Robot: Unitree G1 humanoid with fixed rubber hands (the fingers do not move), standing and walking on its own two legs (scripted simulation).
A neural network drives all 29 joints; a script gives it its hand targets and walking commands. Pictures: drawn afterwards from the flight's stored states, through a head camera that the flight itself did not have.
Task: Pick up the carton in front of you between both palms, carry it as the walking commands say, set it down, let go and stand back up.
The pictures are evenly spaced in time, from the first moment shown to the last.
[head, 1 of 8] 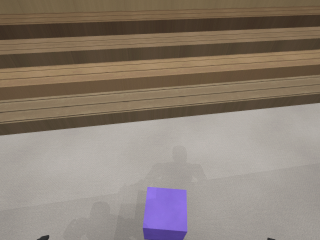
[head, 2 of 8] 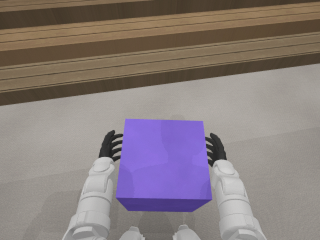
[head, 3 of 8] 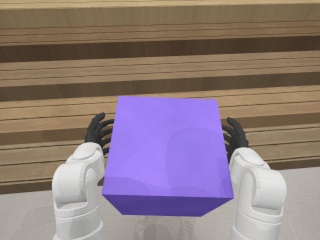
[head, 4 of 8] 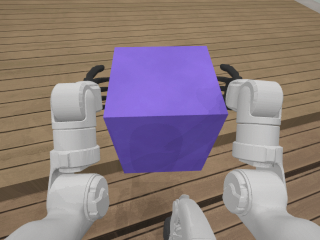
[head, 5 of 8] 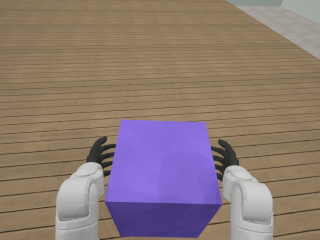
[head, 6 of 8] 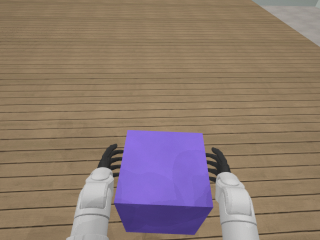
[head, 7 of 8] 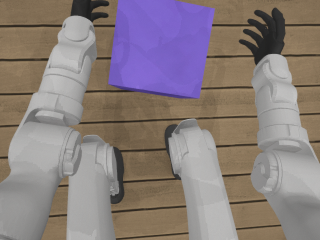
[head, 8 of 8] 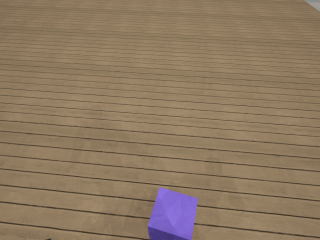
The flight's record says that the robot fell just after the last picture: no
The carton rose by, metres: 2.06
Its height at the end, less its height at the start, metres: +1.30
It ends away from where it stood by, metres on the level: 6.73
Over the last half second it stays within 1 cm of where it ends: yes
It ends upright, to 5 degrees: yes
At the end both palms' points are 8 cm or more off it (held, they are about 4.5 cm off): yes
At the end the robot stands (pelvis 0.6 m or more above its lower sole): yes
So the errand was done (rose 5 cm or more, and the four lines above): yes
